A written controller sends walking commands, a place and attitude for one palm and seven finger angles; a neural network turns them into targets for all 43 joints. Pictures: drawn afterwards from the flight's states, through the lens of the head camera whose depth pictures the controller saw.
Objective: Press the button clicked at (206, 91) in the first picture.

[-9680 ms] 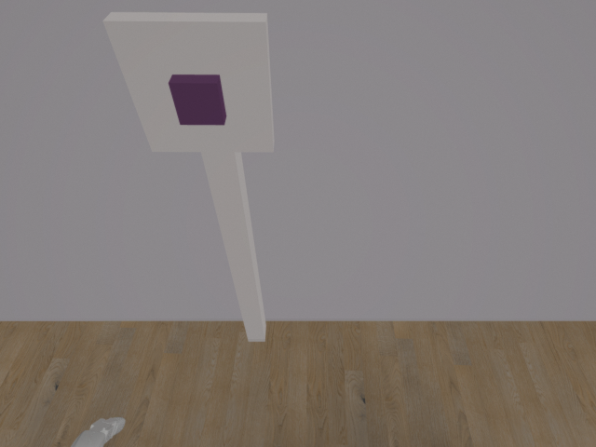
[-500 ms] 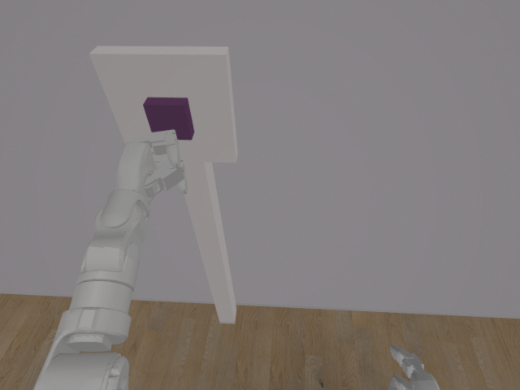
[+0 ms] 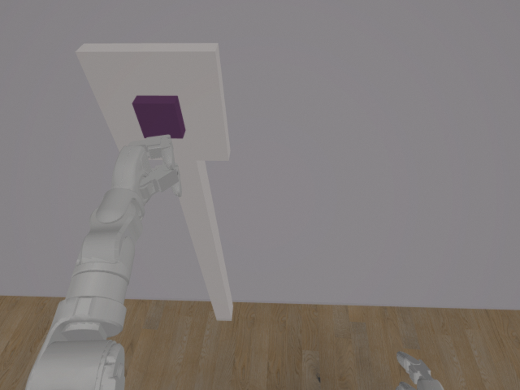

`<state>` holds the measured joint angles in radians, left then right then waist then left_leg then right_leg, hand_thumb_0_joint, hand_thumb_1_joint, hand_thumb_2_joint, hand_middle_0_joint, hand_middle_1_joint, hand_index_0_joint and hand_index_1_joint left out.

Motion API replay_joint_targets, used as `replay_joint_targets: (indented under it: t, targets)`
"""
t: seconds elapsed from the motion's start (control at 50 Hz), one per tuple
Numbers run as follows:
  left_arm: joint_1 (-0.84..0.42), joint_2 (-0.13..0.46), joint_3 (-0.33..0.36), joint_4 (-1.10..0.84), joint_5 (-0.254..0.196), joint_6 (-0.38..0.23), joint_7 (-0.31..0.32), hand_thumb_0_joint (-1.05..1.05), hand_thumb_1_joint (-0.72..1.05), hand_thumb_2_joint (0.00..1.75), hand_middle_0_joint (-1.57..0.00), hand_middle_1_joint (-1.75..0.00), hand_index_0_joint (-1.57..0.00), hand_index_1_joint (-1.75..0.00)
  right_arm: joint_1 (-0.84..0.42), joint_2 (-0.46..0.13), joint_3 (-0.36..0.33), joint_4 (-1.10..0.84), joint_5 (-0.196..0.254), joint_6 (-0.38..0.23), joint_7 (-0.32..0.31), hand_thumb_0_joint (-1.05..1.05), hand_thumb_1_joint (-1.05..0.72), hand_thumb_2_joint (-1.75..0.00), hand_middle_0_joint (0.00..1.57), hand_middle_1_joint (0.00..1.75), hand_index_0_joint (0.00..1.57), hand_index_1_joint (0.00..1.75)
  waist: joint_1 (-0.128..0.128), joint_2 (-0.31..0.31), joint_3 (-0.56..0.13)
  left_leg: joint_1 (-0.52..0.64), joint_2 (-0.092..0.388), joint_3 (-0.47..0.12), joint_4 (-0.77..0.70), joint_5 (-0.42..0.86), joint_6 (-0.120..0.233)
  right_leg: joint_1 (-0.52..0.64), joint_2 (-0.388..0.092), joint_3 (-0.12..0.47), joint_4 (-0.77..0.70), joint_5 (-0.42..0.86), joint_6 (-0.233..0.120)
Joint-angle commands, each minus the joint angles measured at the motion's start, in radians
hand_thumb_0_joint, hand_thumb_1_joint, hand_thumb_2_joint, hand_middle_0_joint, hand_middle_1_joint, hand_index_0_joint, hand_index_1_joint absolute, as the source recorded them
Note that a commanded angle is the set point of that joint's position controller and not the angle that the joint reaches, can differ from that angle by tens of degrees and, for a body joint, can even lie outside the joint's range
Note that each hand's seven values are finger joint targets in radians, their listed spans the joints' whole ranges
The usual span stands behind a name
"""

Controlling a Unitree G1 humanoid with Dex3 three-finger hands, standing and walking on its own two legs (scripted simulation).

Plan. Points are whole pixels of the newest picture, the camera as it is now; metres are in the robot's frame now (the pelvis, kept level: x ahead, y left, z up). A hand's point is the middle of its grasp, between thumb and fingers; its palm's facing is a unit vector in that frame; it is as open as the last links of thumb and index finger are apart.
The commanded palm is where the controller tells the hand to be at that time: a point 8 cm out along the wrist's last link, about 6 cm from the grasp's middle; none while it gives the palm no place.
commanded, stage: aim a knuckle at the button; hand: left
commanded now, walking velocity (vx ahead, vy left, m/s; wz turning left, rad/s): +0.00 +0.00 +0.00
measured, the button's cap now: (161, 116) +0.49 +0.19 +0.19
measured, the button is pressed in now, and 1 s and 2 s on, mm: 0 0 0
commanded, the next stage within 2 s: press the button with the knuckle in 1.68 s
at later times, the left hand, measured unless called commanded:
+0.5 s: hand (170, 176) +0.38 +0.15 +0.16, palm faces +0.01 -1.00 -0.01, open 3.1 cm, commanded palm +0.36 +0.21 +0.16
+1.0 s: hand (171, 169) +0.39 +0.15 +0.16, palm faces +0.01 -1.00 -0.02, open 3.1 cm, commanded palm +0.36 +0.20 +0.16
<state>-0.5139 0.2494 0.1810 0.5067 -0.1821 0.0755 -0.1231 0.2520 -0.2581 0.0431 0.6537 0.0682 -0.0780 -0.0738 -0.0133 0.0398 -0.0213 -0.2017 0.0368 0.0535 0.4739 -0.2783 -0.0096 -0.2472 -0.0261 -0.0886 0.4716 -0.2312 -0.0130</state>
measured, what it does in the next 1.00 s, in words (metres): stands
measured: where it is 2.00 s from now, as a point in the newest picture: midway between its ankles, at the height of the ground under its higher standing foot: outside the picture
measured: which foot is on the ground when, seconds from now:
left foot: down 0.00-1.00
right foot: down 0.00-1.00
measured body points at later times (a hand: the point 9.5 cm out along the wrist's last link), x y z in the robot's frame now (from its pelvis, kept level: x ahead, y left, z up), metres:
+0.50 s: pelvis +0.00 +0.00 +0.00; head +0.00 -0.01 +0.45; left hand +0.37 +0.21 +0.16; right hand +0.16 -0.23 -0.09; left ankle -0.02 +0.12 -0.74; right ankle +0.01 -0.11 -0.74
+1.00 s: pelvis +0.00 +0.00 +0.00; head -0.01 -0.01 +0.45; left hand +0.38 +0.21 +0.17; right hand +0.15 -0.23 -0.10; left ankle -0.02 +0.12 -0.74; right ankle +0.01 -0.11 -0.74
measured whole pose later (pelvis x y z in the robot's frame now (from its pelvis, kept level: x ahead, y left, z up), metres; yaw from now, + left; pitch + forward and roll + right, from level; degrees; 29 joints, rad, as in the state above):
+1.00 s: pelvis +0.00 +0.00 +0.00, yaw +0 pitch -1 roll +0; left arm -0.49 0.23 0.16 0.42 -0.18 0.09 -0.09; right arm 0.23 -0.25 0.05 0.67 0.07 -0.08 -0.07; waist -0.01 0.04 -0.02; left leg -0.18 0.03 0.05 0.48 -0.28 0.00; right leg -0.23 -0.03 -0.09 0.47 -0.23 -0.01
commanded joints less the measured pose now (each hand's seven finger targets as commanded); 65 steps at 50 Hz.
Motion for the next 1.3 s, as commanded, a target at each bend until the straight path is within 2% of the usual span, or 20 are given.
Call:
replay_joint_targets:
  t: [0.0,0.08,0.1,0.2,0.24,0.3,0.34,0.4,0.42,0.48,0.62,0.72,0.78,0.9,0.92,0.98,1.08,1.1,1.2,1.28]
  targets:
    - [-0.514,0.167,0.046,-0.344,-0.007,-0.119,0.035,0.0,0.9,0.9,-1.3,-1.5,-1.3,-1.5,-0.094,-0.104,-0.043,-0.151,-0.01,-0.066,-0.009,0.0,-0.9,-0.9,0.2,0.3,0.2,0.3,-0.007,-0.033,-0.307,0.097,-0.032,-0.039,-0.041,0.236,0.038,0.113,0.021,0.05,-0.043,0.242,-0.012]
    - [-0.449,0.232,0.119,-0.369,0.006,-0.155,0.062,0.0,0.9,0.9,-1.3,-1.5,-1.3,-1.5,-0.1,-0.095,-0.041,-0.151,-0.019,-0.074,-0.005,0.0,-0.9,-0.9,0.2,0.3,0.2,0.3,0.024,-0.028,-0.366,0.1,-0.034,-0.029,-0.042,0.316,0.035,0.198,0.016,0.056,-0.018,0.352,-0.012]
    - [-0.408,0.26,0.14,-0.334,0.012,-0.148,0.064,0.0,0.9,0.9,-1.3,-1.5,-1.3,-1.5,-0.095,-0.101,-0.041,-0.143,-0.02,-0.068,-0.004,0.0,-0.9,-0.9,0.2,0.3,0.2,0.3,0.03,-0.056,-0.354,0.083,-0.03,-0.03,-0.046,0.316,0.035,0.208,0.017,0.054,-0.02,0.351,-0.013]
    - [-0.259,0.181,0.093,-0.175,0.001,-0.043,0.015,0.0,0.9,0.9,-1.3,-1.5,-1.3,-1.5,-0.104,-0.108,-0.039,-0.151,-0.001,-0.039,-0.001,0.0,-0.9,-0.9,0.2,0.3,0.2,0.3,0.026,-0.074,-0.2,0.016,-0.033,-0.014,-0.065,0.252,0.032,0.155,0.017,0.045,-0.05,0.311,-0.012]
    - [-0.261,0.109,0.035,-0.218,-0.014,-0.02,-0.006,0.0,0.9,0.9,-1.3,-1.5,-1.3,-1.5,-0.111,-0.103,-0.039,-0.171,0.005,-0.038,0.002,0.0,-0.9,-0.9,0.2,0.3,0.2,0.3,0.016,-0.039,-0.201,0.039,-0.035,-0.011,-0.059,0.252,0.033,0.132,0.017,0.043,-0.053,0.31,-0.011]
    - [-0.314,0.093,0.012,-0.332,-0.027,-0.045,-0.016,0.0,0.9,0.9,-1.3,-1.5,-1.3,-1.5,-0.11,-0.103,-0.044,-0.183,0.002,-0.045,0.002,0.0,-0.9,-0.9,0.2,0.3,0.2,0.3,0.003,-0.064,-0.256,0.077,-0.031,-0.024,-0.044,0.288,0.036,0.134,0.023,0.036,-0.043,0.325,-0.014]
    - [-0.378,0.115,0.02,-0.418,-0.029,-0.078,-0.007,0.0,0.9,0.9,-1.3,-1.5,-1.3,-1.5,-0.114,-0.1,-0.045,-0.185,-0.003,-0.056,-0.002,0.0,-0.9,-0.9,0.2,0.3,0.2,0.3,-0.001,-0.036,-0.302,0.112,-0.032,-0.03,-0.039,0.288,0.036,0.132,0.023,0.041,-0.037,0.317,-0.012]
    - [-0.483,0.162,0.033,-0.462,-0.016,-0.119,0.026,0.0,0.9,0.9,-1.3,-1.5,-1.3,-1.5,-0.116,-0.1,-0.04,-0.157,-0.01,-0.068,-0.011,0.0,-0.9,-0.9,0.2,0.3,0.2,0.3,-0.018,-0.051,-0.288,0.122,-0.026,-0.042,-0.043,0.246,0.037,0.107,0.026,0.044,-0.045,0.248,-0.009]
    - [-0.499,0.17,0.039,-0.461,-0.008,-0.125,0.036,0.0,0.9,0.9,-1.3,-1.5,-1.3,-1.5,-0.122,-0.097,-0.04,-0.155,-0.011,-0.072,-0.012,0.0,-0.9,-0.9,0.2,0.3,0.2,0.3,-0.014,-0.013,-0.289,0.127,-0.028,-0.044,-0.046,0.24,0.036,0.103,0.023,0.048,-0.045,0.237,-0.011]
    - [-0.432,0.155,0.04,-0.396,0.005,-0.109,0.055,0.0,0.9,0.9,-1.3,-1.5,-1.3,-1.5,-0.13,-0.09,-0.032,-0.142,-0.013,-0.075,-0.009,0.0,-0.9,-0.9,0.2,0.3,0.2,0.3,0.003,0.043,-0.28,0.12,-0.034,-0.044,-0.048,0.258,0.028,0.112,0.018,0.044,-0.039,0.253,-0.018]
    - [-0.328,0.138,0.052,-0.143,-0.008,0.007,0.026,0.0,0.9,0.9,-1.3,-1.5,-1.3,-1.5,-0.119,-0.111,-0.029,-0.144,-0.002,-0.029,-0.011,0.0,-0.9,-0.9,0.2,0.3,0.2,0.3,0.006,-0.111,-0.172,0.013,-0.032,-0.037,-0.069,0.184,0.032,0.095,0.017,0.035,-0.062,0.193,-0.011]
    - [-0.389,0.198,0.094,-0.379,-0.004,-0.093,0.03,0.0,0.9,0.9,-1.3,-1.5,-1.3,-1.5,-0.122,-0.098,-0.038,-0.187,-0.014,-0.043,0.0,0.0,-0.9,-0.9,0.2,0.3,0.2,0.3,0.027,-0.035,-0.345,0.089,-0.032,-0.034,-0.044,0.312,0.032,0.181,0.015,0.048,-0.024,0.327,-0.017]
    - [-0.399,0.176,0.068,-0.475,-0.002,-0.151,0.034,0.0,0.9,0.9,-1.3,-1.5,-1.3,-1.5,-0.122,-0.088,-0.041,-0.182,-0.018,-0.068,0.004,0.0,-0.9,-0.9,0.2,0.3,0.2,0.3,0.02,0.025,-0.376,0.142,-0.026,-0.036,-0.032,0.361,0.028,0.176,0.02,0.048,-0.014,0.36,-0.019]
    - [-0.376,0.106,0.005,-0.26,-0.009,-0.044,0.028,0.0,0.9,0.9,-1.3,-1.5,-1.3,-1.5,-0.119,-0.106,-0.037,-0.134,-0.001,-0.057,-0.011,0.0,-0.9,-0.9,0.2,0.3,0.2,0.3,-0.013,-0.08,-0.153,0.047,-0.029,-0.046,-0.067,0.167,0.032,0.062,0.028,0.033,-0.071,0.169,-0.011]
    - [-0.365,0.103,0.001,-0.229,-0.006,-0.021,0.028,0.0,0.9,0.9,-1.3,-1.5,-1.3,-1.5,-0.12,-0.108,-0.037,-0.131,0.002,-0.051,-0.012,0.0,-0.9,-0.9,0.2,0.3,0.2,0.3,-0.014,-0.061,-0.134,0.038,-0.03,-0.042,-0.067,0.151,0.032,0.048,0.025,0.035,-0.075,0.149,-0.009]
    - [-0.389,0.096,0.002,-0.232,-0.003,0.003,0.04,0.0,0.9,0.9,-1.3,-1.5,-1.3,-1.5,-0.12,-0.106,-0.035,-0.141,0.0,-0.043,-0.011,0.0,-0.9,-0.9,0.2,0.3,0.2,0.3,-0.006,-0.039,-0.184,0.046,-0.035,-0.045,-0.063,0.153,0.031,0.056,0.02,0.036,-0.069,0.136,-0.012]
    - [-0.476,0.177,0.076,-0.366,-0.001,-0.096,0.069,0.0,0.9,0.9,-1.3,-1.5,-1.3,-1.5,-0.119,-0.094,-0.037,-0.161,-0.017,-0.057,-0.007,0.0,-0.9,-0.9,0.2,0.3,0.2,0.3,0.013,-0.04,-0.35,0.101,-0.034,-0.04,-0.043,0.263,0.033,0.154,0.019,0.05,-0.032,0.264,-0.014]
    - [-0.46,0.207,0.096,-0.369,0.003,-0.117,0.075,0.0,0.9,0.9,-1.3,-1.5,-1.3,-1.5,-0.113,-0.097,-0.037,-0.156,-0.022,-0.058,-0.007,0.0,-0.9,-0.9,0.2,0.3,0.2,0.3,0.018,-0.08,-0.365,0.093,-0.029,-0.043,-0.043,0.28,0.034,0.176,0.021,0.05,-0.025,0.281,-0.012]
    - [-0.341,0.212,0.109,-0.295,0.016,-0.113,0.059,0.0,0.9,0.9,-1.3,-1.5,-1.3,-1.5,-0.112,-0.097,-0.039,-0.152,-0.016,-0.054,0.002,0.0,-0.9,-0.9,0.2,0.3,0.2,0.3,0.032,-0.044,-0.309,0.065,-0.032,-0.026,-0.05,0.297,0.031,0.193,0.018,0.051,-0.03,0.334,-0.016]
    - [-0.262,0.11,0.029,-0.222,-0.003,-0.026,0.016,0.0,0.9,0.9,-1.3,-1.5,-1.3,-1.5,-0.112,-0.102,-0.038,-0.161,0.002,-0.034,0.005,0.0,-0.9,-0.9,0.2,0.3,0.2,0.3,0.011,-0.057,-0.196,0.032,-0.034,-0.017,-0.058,0.249,0.031,0.132,0.021,0.039,-0.054,0.302,-0.011]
